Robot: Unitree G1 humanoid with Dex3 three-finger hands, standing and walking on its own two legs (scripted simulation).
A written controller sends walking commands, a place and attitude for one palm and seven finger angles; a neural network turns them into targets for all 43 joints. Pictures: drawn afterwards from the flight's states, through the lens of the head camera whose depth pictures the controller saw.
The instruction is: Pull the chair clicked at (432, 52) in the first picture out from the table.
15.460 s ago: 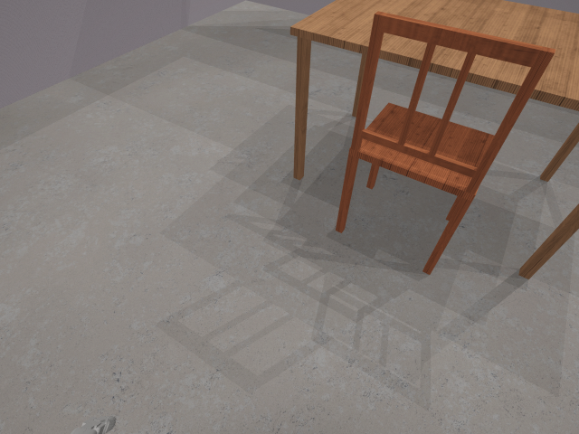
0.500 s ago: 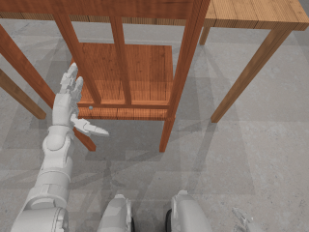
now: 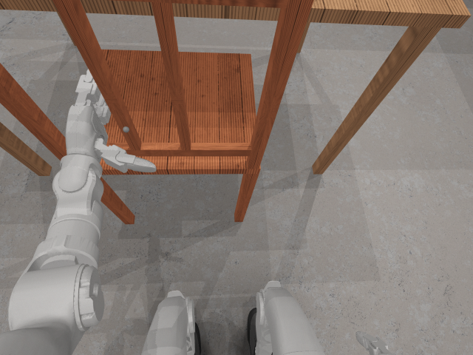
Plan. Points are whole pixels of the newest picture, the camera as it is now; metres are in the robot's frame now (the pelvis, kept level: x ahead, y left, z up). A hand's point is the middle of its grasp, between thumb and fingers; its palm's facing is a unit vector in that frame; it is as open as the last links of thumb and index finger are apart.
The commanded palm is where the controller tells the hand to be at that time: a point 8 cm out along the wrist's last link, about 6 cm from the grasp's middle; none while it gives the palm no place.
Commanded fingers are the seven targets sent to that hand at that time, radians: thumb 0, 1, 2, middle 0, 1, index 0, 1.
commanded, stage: push the fingers through the gap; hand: left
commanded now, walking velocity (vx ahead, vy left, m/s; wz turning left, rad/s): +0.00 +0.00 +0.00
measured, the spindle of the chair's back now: (111, 93) +0.52 +0.18 +0.07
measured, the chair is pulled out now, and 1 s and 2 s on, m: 0.00 0.00 0.02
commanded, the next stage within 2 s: hook a spindle and tug to test in 0.56 s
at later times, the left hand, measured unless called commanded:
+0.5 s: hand (127, 118) +0.50 +0.16 +0.03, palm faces -0.02 -1.00 -0.04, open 16.9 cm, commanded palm +0.47 +0.20 +0.03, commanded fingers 0.00 -0.50 0.30 -0.06 -0.08 -0.06 -0.08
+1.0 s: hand (133, 123) +0.49 +0.15 +0.03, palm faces -0.02 -1.00 -0.04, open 15.6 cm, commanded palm +0.46 +0.19 +0.03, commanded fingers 0.00 -0.33 0.37 -0.38 -1.07 -0.38 -1.07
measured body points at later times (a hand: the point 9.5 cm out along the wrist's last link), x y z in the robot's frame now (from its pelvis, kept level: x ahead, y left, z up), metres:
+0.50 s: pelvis +0.01 +0.01 +0.00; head +0.17 +0.03 +0.42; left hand +0.50 +0.21 +0.03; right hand +0.04 -0.26 -0.11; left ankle +0.03 +0.10 -0.61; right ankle +0.05 -0.12 -0.61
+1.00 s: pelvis +0.01 +0.00 +0.00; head +0.16 +0.02 +0.43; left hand +0.48 +0.20 +0.04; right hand +0.07 -0.26 -0.11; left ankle +0.03 +0.10 -0.61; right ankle +0.05 -0.12 -0.61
